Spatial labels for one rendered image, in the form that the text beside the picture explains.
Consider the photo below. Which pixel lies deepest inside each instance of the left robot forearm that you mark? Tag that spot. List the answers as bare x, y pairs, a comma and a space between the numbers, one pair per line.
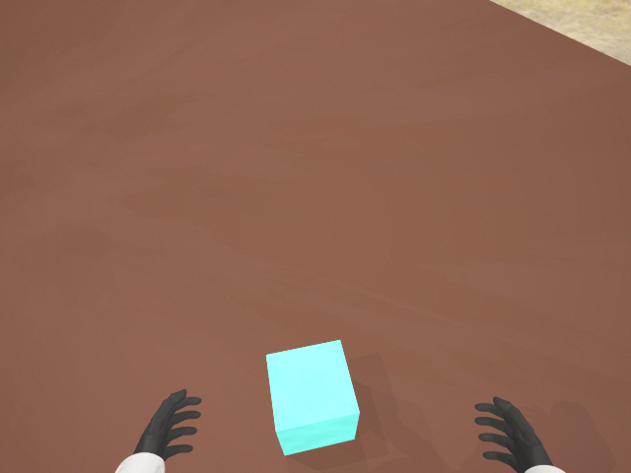
143, 462

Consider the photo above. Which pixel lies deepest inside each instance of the robot right hand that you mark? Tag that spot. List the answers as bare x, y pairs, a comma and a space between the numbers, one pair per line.
526, 448

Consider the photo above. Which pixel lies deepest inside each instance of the carton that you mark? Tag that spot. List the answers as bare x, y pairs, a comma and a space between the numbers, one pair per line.
313, 399

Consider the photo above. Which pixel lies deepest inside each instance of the robot left hand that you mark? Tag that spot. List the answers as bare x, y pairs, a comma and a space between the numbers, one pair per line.
159, 432

